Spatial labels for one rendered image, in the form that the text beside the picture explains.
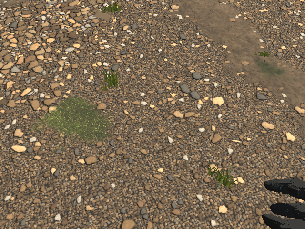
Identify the right robot hand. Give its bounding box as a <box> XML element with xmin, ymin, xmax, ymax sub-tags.
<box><xmin>262</xmin><ymin>177</ymin><xmax>305</xmax><ymax>229</ymax></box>

